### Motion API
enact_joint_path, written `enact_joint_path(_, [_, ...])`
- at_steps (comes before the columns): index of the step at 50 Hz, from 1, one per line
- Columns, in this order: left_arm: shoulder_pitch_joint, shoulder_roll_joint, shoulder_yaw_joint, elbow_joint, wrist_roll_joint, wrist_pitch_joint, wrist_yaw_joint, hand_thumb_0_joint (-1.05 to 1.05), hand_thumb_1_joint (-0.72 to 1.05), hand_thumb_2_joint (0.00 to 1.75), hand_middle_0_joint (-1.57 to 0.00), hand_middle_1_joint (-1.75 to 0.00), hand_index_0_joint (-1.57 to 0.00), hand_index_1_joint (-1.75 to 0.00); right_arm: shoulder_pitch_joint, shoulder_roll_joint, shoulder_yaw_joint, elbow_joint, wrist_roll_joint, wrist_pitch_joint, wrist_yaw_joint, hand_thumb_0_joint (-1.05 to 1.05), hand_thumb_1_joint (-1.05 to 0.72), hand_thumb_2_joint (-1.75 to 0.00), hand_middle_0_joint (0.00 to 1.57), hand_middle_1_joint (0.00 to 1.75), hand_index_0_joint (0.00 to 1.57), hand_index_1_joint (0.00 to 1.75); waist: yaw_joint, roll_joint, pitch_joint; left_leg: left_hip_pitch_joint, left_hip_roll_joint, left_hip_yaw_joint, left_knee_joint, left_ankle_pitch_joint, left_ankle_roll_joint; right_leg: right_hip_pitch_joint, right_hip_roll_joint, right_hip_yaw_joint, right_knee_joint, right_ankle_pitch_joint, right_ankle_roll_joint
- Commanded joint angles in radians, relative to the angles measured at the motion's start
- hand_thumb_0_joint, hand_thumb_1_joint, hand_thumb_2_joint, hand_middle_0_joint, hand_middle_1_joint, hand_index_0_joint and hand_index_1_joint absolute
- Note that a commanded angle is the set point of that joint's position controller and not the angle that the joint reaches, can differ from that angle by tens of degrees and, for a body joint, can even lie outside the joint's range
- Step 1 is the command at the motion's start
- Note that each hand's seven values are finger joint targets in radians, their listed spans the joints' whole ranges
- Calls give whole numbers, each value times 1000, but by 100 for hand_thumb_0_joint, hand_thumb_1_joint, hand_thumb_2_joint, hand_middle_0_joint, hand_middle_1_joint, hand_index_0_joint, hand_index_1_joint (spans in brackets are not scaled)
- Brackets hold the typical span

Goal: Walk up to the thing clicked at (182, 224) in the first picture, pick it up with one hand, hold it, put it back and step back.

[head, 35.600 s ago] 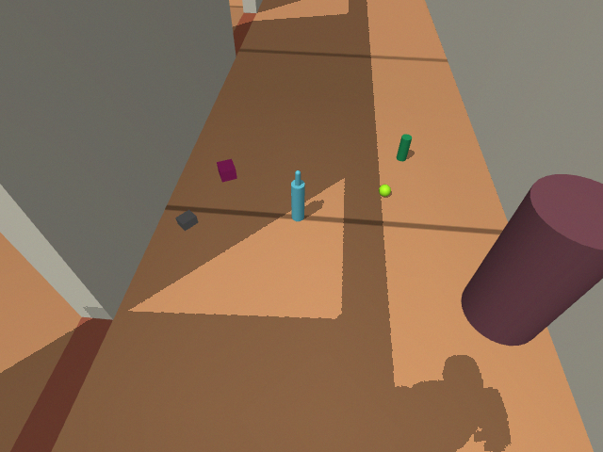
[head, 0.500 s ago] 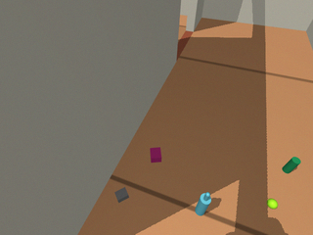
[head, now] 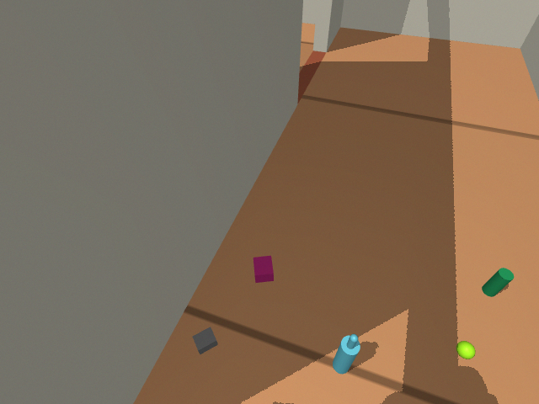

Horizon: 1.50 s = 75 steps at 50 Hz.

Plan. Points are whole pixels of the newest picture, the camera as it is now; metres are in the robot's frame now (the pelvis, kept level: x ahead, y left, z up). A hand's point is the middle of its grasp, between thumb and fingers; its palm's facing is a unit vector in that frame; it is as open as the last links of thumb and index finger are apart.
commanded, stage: stand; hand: left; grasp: from above
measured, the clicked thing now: (205, 340) +0.47 +0.27 -0.76
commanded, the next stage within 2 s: step back in 0.86 s
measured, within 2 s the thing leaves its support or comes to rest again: neither
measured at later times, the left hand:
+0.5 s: hand out of the picture +0.08 +0.24 -0.16, palm faces +0.00 -0.94 -0.34, open 7.4 cm
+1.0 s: hand out of the picture +0.08 +0.25 -0.16, palm faces +0.00 -0.93 -0.36, open 7.4 cm
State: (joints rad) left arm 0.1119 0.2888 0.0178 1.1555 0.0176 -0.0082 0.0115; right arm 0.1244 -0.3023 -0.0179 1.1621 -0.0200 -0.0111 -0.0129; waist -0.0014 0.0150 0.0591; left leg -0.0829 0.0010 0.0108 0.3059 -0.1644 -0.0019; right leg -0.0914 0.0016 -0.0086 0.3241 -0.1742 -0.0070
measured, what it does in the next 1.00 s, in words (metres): stands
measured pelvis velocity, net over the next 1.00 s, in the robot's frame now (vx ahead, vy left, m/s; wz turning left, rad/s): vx -0.01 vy -0.01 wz -0.01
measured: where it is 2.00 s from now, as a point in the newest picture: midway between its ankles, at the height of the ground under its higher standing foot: outside the picture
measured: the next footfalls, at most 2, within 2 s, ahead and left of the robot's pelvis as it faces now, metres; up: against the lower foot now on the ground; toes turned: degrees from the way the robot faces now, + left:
left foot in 1.18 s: -0.02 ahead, +0.13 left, +0.00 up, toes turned -2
right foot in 1.62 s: -0.07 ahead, -0.05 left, +0.00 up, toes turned +0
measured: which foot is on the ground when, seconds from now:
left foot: down 0.00-0.98, up 1.00-1.00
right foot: down 0.00-1.00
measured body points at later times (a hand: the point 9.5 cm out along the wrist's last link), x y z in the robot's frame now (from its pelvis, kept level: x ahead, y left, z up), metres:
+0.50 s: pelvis +0.00 -0.01 +0.00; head +0.01 -0.01 +0.45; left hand +0.08 +0.29 -0.13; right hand +0.08 -0.30 -0.14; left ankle +0.01 +0.12 -0.75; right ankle +0.01 -0.11 -0.75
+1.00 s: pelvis -0.01 -0.01 -0.01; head +0.03 -0.01 +0.44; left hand +0.08 +0.30 -0.14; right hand +0.07 -0.31 -0.14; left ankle +0.00 +0.12 -0.74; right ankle +0.01 -0.11 -0.75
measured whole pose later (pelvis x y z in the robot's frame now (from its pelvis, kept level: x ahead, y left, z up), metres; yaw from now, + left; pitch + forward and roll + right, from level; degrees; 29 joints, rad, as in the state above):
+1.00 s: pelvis -0.01 -0.01 -0.01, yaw -1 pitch -2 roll -1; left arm 0.08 0.35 0.05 1.06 0.00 0.00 0.01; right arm 0.07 -0.36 -0.03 1.09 -0.01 0.02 0.00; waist -0.01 0.02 0.13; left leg -0.22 0.03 0.00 0.51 -0.23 0.00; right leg -0.18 0.03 -0.01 0.41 -0.20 -0.03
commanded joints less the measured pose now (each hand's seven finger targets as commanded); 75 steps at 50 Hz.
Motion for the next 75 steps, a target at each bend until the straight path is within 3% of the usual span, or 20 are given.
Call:
enact_joint_path(1, [-38, 209, 42, -54, -2, -18, 15, 0, 90, 90, -20, -30, -20, -30, -35, -197, -30, -59, 1, -19, -13, 0, -90, -90, 20, 30, 20, 30, 3, -27, -41, -9, 117, -108, -53, 90, 19, -18, -120, 103, -61, 90, -7])
enact_joint_path(11, [-56, 223, 42, -64, -3, -23, 13, 0, 90, 90, -20, -30, -20, -30, -50, -211, -32, -66, 2, -22, -9, 0, -90, -90, 20, 30, 20, 30, -2, -4, -94, 24, 127, -101, -37, 155, 20, 12, -127, 100, -51, 168, -12])
enact_joint_path(24, [-55, 245, 39, -64, -6, -26, 10, 0, 90, 90, -20, -30, -20, -30, -50, -219, -28, -70, 3, -15, -3, 0, -90, -90, 20, 30, 20, 30, -2, -17, -41, -8, 125, -105, -59, 68, 20, -15, -124, 108, -79, 69, -11])
enact_joint_path(38, [-48, 248, 34, -70, -7, -27, 6, 0, 90, 90, -20, -30, -20, -30, -49, -230, -26, -69, 6, -18, -3, 0, -90, -90, 20, 30, 20, 30, -1, -14, -72, 7, 130, -101, -51, 80, 18, -1, -126, 113, -74, 114, -15])
enact_joint_path(42, [-55, 254, 35, -76, -9, -28, 6, 0, 90, 90, -20, -30, -20, -30, -48, -233, -23, -73, 6, -20, -4, 0, -90, -90, 20, 30, 20, 30, -4, -4, -98, 23, 133, -94, -47, 123, 19, 18, -131, 116, -55, 182, -22])
enact_joint_path(43, [-35, 327, 83, -97, -20, -20, 10, 0, 90, 90, -20, -30, -20, -30, -80, -280, -40, -85, 3, -3, -1, 0, -90, -90, 20, 30, 20, 30, 13, -34, 6, -59, 115, -96, 67, 237, 38, -58, -120, 126, 12, 328, -22])
enact_joint_path(47, [-32, 340, 97, -150, -20, -9, 17, 0, 90, 90, -20, -30, -20, -30, -30, -247, -42, -122, 15, 17, 0, 0, -90, -90, 20, 30, 20, 30, -5, -104, -70, -95, 34, -27, 262, 120, 30, -55, -206, 207, 7, 412, -119])
enact_joint_path(50, [-78, 356, 106, -210, -5, 0, 20, 0, 90, 90, -20, -30, -20, -30, 4, -240, -55, -142, 11, 35, 3, 0, -90, -90, 20, 30, 20, 30, -3, -170, -95, -145, -32, -25, 461, -268, 28, -103, -317, 300, 4, 394, -228])
enact_joint_path(52, [-90, 353, 109, -247, 11, 3, 21, 0, 90, 90, -20, -30, -20, -30, 31, -250, -63, -167, 9, 45, 7, 0, -90, -90, 20, 30, 20, 30, -8, -176, -107, -199, -24, -72, 563, -381, 42, -103, -345, 294, 40, 400, -261])
enact_joint_path(56, [-103, 325, 94, -296, 10, 19, 18, 0, 90, 90, -20, -30, -20, -30, 61, -249, -67, -197, 13, 30, 6, 0, -90, -90, 20, 30, 20, 30, -17, -152, -146, -176, -17, -44, 340, -197, 38, -53, -238, 202, 180, 408, -170])
enact_joint_path(58, [-103, 307, 86, -315, -9, 36, 12, 0, 90, 90, -20, -30, -20, -30, 64, -274, -78, -205, -4, 18, 0, 0, -90, -90, 20, 30, 20, 30, -30, -21, -140, -94, 62, -104, 97, 206, 45, -96, -126, 122, 310, 285, -81])
enact_joint_path(59, [-105, 273, 80, -337, -19, 41, 12, 0, 90, 90, -20, -30, -20, -30, 72, -324, -95, -212, -16, 14, -4, 0, -90, -90, 20, 30, 20, 30, -27, 96, -150, -6, 165, -237, 82, 469, 69, -209, -13, 78, 428, 127, -42])
enact_joint_path(60, [-108, 240, 74, -341, -20, 47, 18, 0, 90, 90, -20, -30, -20, -30, 78, -359, -103, -219, -24, 12, -6, 0, -90, -90, 20, 30, 20, 30, -24, 187, -115, 91, 251, -356, 77, 668, 108, -397, 106, 92, 531, -360, -24])
enact_joint_path(61, [-66, 253, 74, -333, -9, 56, 26, 0, 90, 90, -20, -30, -20, -30, 74, -367, -107, -228, -18, 13, -9, 0, -90, -90, 20, 30, 20, 30, -16, 103, -123, 79, 271, -308, 134, 753, 135, -396, 104, 160, 632, -428, -23])
enact_joint_path(62, [-67, 251, 75, -333, -6, 57, 31, 0, 90, 90, -20, -30, -20, -30, 66, -381, -110, -249, -15, 15, -13, 0, -90, -90, 20, 30, 20, 30, -43, 168, -129, 40, 312, -381, 102, 711, 140, -393, 114, 188, 677, -455, -18])
enact_joint_path(63, [-76, 265, 81, -327, -1, 60, 35, 0, 90, 90, -20, -30, -20, -30, 26, -373, -114, -263, -13, 18, -17, 0, -90, -90, 20, 30, 20, 30, -34, 159, -113, 7, 304, -362, 71, 628, 131, -384, 112, 222, 729, -419, -23])
enact_joint_path(66, [-5, 268, 81, -319, -15, 64, 27, 0, 90, 90, -20, -30, -20, -30, -38, -303, -93, -293, -13, 12, -34, 0, -90, -90, 20, 30, 20, 30, 21, 129, -99, 88, 177, -192, 141, 675, 44, -445, 108, 216, 776, -265, -18])
enact_joint_path(68, [5, 268, 90, -324, -4, 60, 24, 0, 90, 90, -20, -30, -20, -30, -3, -294, -96, -301, -1, 11, -40, 0, -90, -90, 20, 30, 20, 30, 3, 113, -127, 154, 181, -203, 163, 667, 57, -434, 102, 191, 763, -246, 0])
enact_joint_path(71, [-13, 261, 88, -356, -2, 50, 25, 0, 90, 90, -20, -30, -20, -30, 33, -287, -100, -309, 1, 15, -43, 0, -90, -90, 20, 30, 20, 30, -27, 89, -111, 175, 210, -208, 179, 633, 124, -425, 79, 169, 635, -268, 21])
enact_joint_path(75, [-15, 257, 93, -371, 0, 47, 20, 0, 90, 90, -20, -30, -20, -30, 60, -302, -107, -316, 2, 17, -39, 0, -90, -90, 20, 30, 20, 30, -45, 92, -113, 137, 223, -220, 180, 568, 123, -340, 46, 126, 468, -263, 9])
